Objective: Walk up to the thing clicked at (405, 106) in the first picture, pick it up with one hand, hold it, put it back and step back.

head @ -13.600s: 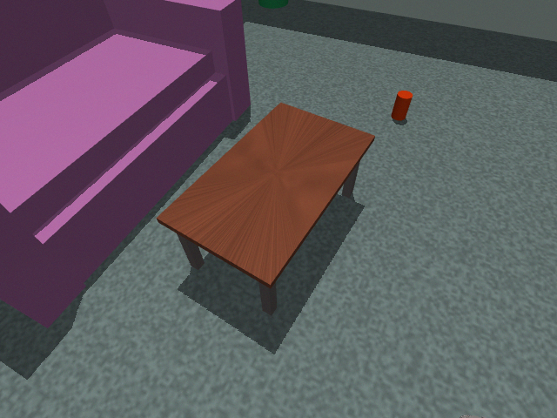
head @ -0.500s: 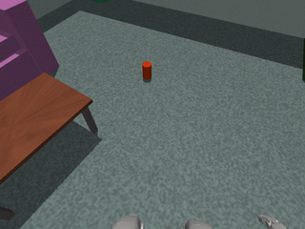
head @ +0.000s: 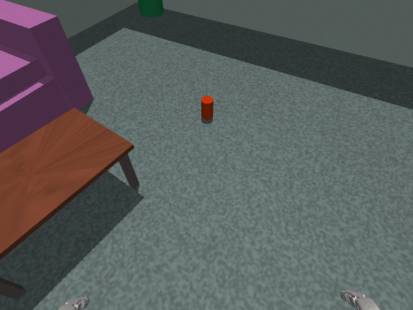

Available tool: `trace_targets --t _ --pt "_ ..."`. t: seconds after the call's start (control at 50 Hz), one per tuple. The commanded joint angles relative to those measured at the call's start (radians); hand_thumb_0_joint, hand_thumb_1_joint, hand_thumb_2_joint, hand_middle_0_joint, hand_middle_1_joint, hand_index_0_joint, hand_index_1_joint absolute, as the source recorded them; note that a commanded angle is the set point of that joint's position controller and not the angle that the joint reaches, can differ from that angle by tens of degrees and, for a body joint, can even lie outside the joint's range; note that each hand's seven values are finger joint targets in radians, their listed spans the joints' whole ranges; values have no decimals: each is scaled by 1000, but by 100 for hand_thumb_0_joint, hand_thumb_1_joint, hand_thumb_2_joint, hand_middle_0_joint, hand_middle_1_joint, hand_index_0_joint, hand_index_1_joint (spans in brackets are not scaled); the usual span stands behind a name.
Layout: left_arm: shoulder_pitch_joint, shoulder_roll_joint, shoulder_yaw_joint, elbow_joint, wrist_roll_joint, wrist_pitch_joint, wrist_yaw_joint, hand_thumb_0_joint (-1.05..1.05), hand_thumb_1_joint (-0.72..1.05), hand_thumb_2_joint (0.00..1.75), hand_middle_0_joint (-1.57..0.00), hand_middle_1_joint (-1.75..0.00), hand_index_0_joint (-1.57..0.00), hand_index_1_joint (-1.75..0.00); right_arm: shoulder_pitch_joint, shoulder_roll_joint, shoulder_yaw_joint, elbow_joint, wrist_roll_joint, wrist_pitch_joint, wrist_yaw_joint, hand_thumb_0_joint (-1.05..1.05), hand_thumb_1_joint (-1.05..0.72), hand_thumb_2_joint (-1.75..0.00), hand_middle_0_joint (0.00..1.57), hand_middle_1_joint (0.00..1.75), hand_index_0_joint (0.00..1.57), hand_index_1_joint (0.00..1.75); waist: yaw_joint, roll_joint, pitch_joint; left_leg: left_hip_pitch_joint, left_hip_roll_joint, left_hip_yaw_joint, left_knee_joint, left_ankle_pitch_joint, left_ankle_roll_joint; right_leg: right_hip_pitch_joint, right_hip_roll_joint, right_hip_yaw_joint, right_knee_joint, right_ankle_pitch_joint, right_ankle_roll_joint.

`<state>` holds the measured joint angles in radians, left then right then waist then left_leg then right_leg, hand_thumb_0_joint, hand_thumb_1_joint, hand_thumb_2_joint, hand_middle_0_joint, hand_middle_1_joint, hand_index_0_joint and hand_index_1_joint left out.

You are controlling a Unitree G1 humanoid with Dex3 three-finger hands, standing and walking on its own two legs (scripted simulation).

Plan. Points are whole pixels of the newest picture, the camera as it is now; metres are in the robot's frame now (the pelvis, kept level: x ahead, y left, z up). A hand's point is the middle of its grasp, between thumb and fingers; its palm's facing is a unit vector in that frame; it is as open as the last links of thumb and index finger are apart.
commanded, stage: walk up
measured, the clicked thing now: (207, 108) +1.45 +0.02 -0.70
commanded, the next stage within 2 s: stand in 0.14 s
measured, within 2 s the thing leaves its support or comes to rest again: neither
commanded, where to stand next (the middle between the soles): +0.06 +0.00 m, yaw -4 degrees
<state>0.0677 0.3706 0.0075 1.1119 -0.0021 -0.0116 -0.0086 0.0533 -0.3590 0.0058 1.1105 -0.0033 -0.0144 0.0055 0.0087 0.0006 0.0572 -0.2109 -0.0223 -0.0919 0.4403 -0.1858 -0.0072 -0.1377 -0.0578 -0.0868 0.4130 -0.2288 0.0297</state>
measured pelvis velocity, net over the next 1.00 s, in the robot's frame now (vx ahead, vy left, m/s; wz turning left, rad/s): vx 0.01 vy -0.02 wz -0.04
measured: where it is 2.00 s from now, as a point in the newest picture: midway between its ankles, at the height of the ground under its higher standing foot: outside the picture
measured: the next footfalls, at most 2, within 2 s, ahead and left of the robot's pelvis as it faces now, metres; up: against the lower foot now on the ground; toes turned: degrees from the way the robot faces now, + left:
none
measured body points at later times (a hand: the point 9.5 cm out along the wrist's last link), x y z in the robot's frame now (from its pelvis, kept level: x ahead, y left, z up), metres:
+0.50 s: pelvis +0.00 -0.01 +0.01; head +0.02 -0.01 +0.46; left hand +0.08 +0.29 -0.13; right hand +0.08 -0.31 -0.13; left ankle +0.04 +0.12 -0.74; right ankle +0.00 -0.14 -0.74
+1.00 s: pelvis +0.01 -0.02 +0.01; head +0.01 -0.03 +0.46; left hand +0.10 +0.28 -0.12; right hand +0.07 -0.33 -0.13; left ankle +0.04 +0.12 -0.74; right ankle +0.00 -0.14 -0.74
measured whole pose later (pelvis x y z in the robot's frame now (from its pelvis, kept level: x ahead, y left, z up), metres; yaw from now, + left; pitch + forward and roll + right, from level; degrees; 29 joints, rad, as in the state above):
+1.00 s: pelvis +0.01 -0.02 +0.01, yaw -2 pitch -2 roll +0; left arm 0.09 0.36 0.01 1.13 0.01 -0.01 -0.01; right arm 0.09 -0.35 0.01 1.15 -0.01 -0.01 0.00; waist 0.00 0.01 0.05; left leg -0.14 0.02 -0.07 0.32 -0.14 -0.04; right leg -0.10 -0.02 -0.06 0.33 -0.19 0.00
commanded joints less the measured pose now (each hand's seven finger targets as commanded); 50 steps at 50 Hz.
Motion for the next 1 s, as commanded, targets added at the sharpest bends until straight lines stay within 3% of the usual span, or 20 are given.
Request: trace_targets --t 0.0,0.16,0.2,0.44,0.5,0.7,0.84,0.94,0.98 --pt "-49 212 43 -44 6 -24 8 0 90 90 -20 -30 -20 -30 -51 -220 -47 -33 0 -18 -8 0 -90 -90 20 30 20 30 0 15 -92 2 112 -92 -111 106 33 48 -93 83 -117 -6 -48" --pt "-49 214 41 -26 7 -21 13 0 90 90 -20 -30 -20 -30 -45 -205 -46 -23 -3 -14 -9 0 -90 -90 20 30 20 30 -3 1 -76 16 122 -78 -139 162 16 59 -98 108 -145 33 -44" --pt "-37 211 42 -24 5 -22 12 0 90 90 -20 -30 -20 -30 -52 -213 -52 -23 -3 -16 -10 0 -90 -90 20 30 20 30 4 11 -109 55 129 -70 -135 195 19 72 -99 111 -138 73 -46" --pt "-15 206 40 -15 5 -19 12 0 90 90 -20 -30 -20 -30 -24 -199 -46 -16 -1 -12 -9 0 -90 -90 20 30 20 30 -5 2 -95 57 129 -55 -165 141 16 63 -91 118 -147 62 -43" --pt "-12 205 40 -19 7 -20 13 0 90 90 -20 -30 -20 -30 -37 -197 -45 -21 -2 -13 -10 0 -90 -90 20 30 20 30 1 6 -102 80 137 -54 -158 199 15 55 -88 112 -140 97 -42" --pt "-14 207 41 -29 8 -18 11 0 90 90 -20 -30 -20 -30 -23 -197 -41 -21 -3 -14 -12 0 -90 -90 20 30 20 30 -3 -4 -103 83 137 -39 -157 202 9 61 -90 121 -142 134 -41" --pt "-17 206 40 -36 8 -20 12 0 90 90 -20 -30 -20 -30 -14 -202 -40 -18 -4 -12 -10 0 -90 -90 20 30 20 30 -4 -4 -83 71 137 -33 -161 168 8 56 -87 123 -154 105 -40" --pt "-10 209 39 -33 11 -18 10 0 90 90 -20 -30 -20 -30 -4 -201 -41 -17 -4 -10 -9 0 -90 -90 20 30 20 30 -9 -6 -57 62 129 -34 -166 86 8 19 -82 128 -177 10 -41" --pt "-16 206 38 -40 10 -19 11 0 90 90 -20 -30 -20 -30 -1 -203 -42 -19 -4 -10 -8 0 -90 -90 20 30 20 30 -9 1 -75 63 133 -34 -163 109 11 38 -85 129 -169 35 -43"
